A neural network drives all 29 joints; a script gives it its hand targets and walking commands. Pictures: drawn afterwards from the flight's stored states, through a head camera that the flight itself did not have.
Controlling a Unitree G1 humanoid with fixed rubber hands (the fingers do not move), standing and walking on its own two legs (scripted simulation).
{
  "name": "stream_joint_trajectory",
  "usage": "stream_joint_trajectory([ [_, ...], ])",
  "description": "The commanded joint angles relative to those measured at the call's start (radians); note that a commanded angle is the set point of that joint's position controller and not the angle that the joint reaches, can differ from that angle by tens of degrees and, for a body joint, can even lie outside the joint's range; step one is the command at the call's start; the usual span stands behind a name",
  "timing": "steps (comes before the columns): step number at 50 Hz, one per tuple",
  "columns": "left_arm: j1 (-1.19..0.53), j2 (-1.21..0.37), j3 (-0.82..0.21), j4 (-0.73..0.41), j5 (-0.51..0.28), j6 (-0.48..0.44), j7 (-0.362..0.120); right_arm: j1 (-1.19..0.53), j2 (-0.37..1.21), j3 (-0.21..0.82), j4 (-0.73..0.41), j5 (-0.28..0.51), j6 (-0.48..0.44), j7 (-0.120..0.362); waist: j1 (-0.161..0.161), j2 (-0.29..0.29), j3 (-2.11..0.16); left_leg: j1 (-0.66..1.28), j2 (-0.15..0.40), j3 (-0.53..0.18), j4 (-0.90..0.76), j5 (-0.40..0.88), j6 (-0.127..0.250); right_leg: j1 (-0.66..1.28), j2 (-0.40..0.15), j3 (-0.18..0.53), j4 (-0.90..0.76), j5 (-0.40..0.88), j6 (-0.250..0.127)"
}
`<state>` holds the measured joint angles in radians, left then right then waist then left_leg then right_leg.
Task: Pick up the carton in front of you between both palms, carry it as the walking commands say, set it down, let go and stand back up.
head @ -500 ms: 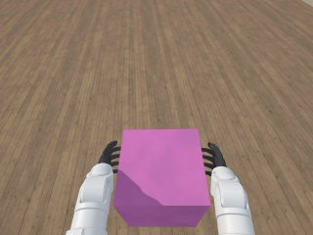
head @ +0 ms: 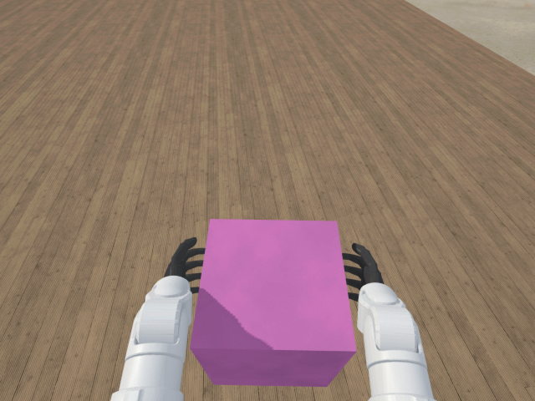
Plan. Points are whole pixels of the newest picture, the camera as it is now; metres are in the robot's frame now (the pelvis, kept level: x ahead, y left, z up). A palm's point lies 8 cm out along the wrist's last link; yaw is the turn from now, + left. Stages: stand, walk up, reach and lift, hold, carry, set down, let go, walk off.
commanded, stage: carry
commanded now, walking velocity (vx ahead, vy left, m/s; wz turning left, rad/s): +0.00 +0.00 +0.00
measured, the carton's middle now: (271, 307) +0.31 +0.00 -0.05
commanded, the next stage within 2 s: hold in 1.46 s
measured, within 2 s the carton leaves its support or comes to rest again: neither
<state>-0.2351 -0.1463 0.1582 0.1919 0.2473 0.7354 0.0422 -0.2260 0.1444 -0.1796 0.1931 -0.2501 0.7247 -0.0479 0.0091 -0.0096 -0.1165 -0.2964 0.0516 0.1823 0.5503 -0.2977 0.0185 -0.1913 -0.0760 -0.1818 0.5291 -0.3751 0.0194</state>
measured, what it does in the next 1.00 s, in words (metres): shifts its weight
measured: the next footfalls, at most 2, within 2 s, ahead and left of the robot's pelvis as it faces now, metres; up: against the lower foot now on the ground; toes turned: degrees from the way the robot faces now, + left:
none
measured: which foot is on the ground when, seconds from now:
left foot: down 0.00-1.00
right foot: down 0.00-1.00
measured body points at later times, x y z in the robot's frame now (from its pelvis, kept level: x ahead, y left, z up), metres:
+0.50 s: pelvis -0.02 +0.00 +0.00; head -0.04 +0.00 +0.45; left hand +0.28 +0.15 +0.03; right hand +0.28 -0.15 +0.03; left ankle -0.02 +0.10 -0.73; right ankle -0.07 -0.11 -0.73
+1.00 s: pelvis -0.05 +0.00 +0.00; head -0.07 +0.00 +0.45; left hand +0.25 +0.14 +0.03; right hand +0.25 -0.16 +0.03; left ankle -0.02 +0.10 -0.73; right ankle -0.07 -0.11 -0.73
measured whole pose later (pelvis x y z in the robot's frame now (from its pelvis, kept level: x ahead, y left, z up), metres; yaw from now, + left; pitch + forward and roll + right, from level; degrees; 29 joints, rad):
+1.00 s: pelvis -0.05 +0.00 +0.00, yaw +0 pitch +1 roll +0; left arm -0.23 -0.15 0.16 0.19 0.25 0.74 0.05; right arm -0.22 0.14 -0.17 0.19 -0.25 0.74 -0.05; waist 0.00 0.00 -0.09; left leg -0.32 0.07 0.18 0.51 -0.21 0.02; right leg -0.23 -0.06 -0.19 0.51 -0.30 -0.01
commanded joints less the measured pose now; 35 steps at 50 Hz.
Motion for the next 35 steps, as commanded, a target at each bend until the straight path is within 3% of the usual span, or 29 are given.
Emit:
stream_joint_trajectory([
  [1,-0.429,-0.933,-0.564,-0.082,-0.275,-0.052,-0.249,-0.455,0.92,0.576,-0.11,0.282,-0.045,0.259,-0.004,0.001,-0.3,0.186,0.121,-0.097,0.017,0.747,0.007,0.095,-0.091,0.067,0.007,0.663,0.007],
  [11,-0.4,-0.919,-0.594,-0.141,-0.285,-0.048,-0.241,-0.434,0.913,0.62,-0.156,0.303,-0.039,0.253,-0.002,-0.001,-0.329,0.175,0.117,-0.095,0.022,0.643,0.008,0.118,-0.098,0.073,0.016,0.646,-0.007],
  [26,-0.443,-0.928,-0.56,-0.08,-0.274,-0.042,-0.245,-0.474,0.908,0.573,-0.099,0.283,-0.037,0.259,-0.006,0.011,-0.24,0.135,0.125,-0.11,-0.062,0.409,0.012,0.047,-0.097,0.084,-0.07,0.352,-0.02],
  [35,-0.462,-0.943,-0.546,-0.057,-0.27,-0.041,-0.252,-0.501,0.922,0.567,-0.083,0.283,-0.036,0.266,-0.007,0.009,-0.223,0.115,0.123,-0.114,-0.091,0.319,0.01,0.022,-0.098,0.092,-0.099,0.259,-0.028],
])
